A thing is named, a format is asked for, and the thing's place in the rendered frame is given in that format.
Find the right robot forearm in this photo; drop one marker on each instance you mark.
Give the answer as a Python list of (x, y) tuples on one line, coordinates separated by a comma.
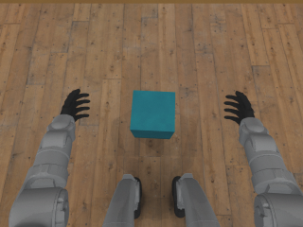
[(269, 173)]

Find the left robot forearm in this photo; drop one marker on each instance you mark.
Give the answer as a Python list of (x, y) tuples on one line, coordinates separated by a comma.
[(51, 161)]

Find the robot right upper arm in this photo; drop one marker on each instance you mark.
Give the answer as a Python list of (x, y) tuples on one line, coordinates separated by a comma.
[(278, 210)]

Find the robot right hand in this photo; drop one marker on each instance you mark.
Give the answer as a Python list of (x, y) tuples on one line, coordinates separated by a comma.
[(244, 108)]

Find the robot left upper arm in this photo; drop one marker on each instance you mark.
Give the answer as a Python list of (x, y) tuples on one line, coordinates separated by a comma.
[(41, 207)]

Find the robot left hand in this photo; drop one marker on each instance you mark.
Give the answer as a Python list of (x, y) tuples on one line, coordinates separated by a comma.
[(70, 104)]

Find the left robot foot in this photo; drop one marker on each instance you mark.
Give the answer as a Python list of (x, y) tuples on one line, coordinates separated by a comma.
[(137, 212)]

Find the right robot thigh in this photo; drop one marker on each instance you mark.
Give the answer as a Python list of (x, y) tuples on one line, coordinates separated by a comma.
[(198, 210)]

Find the carton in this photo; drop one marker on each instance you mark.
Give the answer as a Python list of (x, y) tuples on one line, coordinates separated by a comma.
[(153, 114)]

